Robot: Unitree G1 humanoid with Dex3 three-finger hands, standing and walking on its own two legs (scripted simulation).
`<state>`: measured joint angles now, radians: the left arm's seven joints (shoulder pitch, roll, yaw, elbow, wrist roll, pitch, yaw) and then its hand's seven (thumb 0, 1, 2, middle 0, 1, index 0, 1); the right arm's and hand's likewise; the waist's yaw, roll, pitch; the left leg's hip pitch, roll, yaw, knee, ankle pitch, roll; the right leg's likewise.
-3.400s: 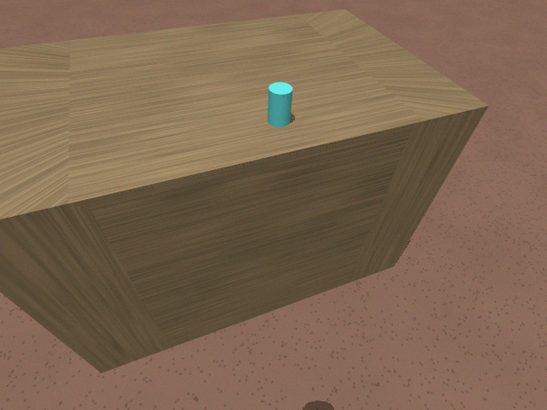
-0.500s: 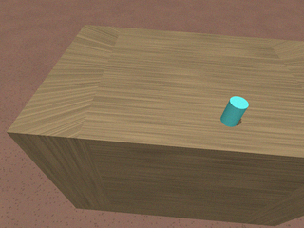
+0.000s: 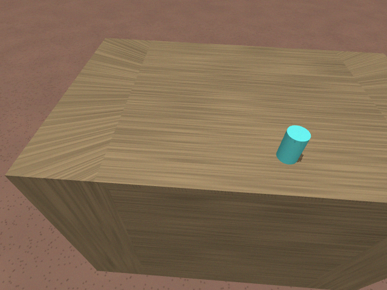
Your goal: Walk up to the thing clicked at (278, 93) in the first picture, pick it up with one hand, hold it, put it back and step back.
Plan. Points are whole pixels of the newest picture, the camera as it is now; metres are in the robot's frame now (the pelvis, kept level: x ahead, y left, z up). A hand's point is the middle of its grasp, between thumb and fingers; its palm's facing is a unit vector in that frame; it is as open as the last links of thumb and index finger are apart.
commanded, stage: stand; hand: right
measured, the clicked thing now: (292, 145) +0.44 -0.23 +0.06
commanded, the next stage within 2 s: none
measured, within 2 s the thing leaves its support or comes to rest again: neither
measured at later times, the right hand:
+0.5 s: hand out of the picture +0.09 -0.27 -0.16, palm faces -0.03 +0.94 -0.33, open 7.4 cm
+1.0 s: hand out of the picture +0.08 -0.27 -0.16, palm faces -0.04 +0.94 -0.33, open 7.4 cm
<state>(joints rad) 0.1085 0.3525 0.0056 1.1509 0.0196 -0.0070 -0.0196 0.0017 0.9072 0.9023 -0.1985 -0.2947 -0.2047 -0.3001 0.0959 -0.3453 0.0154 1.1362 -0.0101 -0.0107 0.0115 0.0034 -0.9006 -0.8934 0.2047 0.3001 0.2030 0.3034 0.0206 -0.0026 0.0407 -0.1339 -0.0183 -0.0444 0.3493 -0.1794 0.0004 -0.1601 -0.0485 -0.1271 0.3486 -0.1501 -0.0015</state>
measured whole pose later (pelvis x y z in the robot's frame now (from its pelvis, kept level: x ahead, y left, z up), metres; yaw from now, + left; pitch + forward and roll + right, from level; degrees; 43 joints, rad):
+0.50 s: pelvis +0.02 -0.02 +0.00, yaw -1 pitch -2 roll +0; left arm 0.09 0.34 -0.01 1.14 0.01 -0.02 -0.01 0.00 0.91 0.90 -0.20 -0.29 -0.21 -0.30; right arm 0.10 -0.36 0.02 1.14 -0.01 -0.01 0.00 0.00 -0.90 -0.89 0.20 0.30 0.20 0.30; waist 0.01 0.02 0.04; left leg -0.08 0.01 -0.04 0.31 -0.19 -0.02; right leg -0.11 -0.02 -0.13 0.32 -0.17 -0.02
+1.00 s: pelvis +0.02 -0.02 +0.00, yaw -1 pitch -2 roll +0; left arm 0.10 0.35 0.00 1.14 0.01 -0.01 -0.01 0.00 0.91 0.90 -0.20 -0.29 -0.21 -0.30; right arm 0.13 -0.35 0.02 1.13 -0.01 -0.01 0.00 0.00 -0.90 -0.89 0.20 0.30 0.20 0.30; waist 0.01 0.01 0.04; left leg -0.08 0.02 -0.04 0.30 -0.19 -0.03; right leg -0.11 -0.01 -0.12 0.32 -0.16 -0.03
